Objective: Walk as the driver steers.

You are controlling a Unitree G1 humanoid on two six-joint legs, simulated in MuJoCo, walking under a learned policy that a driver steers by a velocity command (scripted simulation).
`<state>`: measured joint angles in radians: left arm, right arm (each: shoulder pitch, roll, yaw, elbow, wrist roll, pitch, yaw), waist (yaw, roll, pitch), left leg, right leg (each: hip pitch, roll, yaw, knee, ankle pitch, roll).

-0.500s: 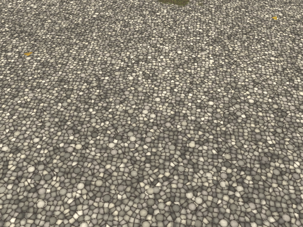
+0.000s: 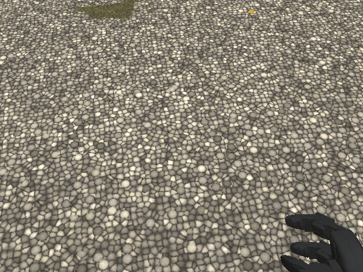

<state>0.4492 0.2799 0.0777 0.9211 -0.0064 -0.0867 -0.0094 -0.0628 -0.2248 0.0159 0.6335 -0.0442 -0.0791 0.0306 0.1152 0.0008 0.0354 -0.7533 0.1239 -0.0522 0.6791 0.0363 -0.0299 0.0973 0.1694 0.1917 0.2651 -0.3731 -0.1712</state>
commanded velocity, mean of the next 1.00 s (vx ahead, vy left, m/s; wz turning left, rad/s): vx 0.82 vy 0.00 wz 0.15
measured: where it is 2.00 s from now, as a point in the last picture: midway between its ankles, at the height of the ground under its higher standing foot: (243, 140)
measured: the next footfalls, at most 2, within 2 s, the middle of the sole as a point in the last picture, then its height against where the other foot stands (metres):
left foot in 0.10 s outside the picture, level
right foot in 0.54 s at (244, 208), level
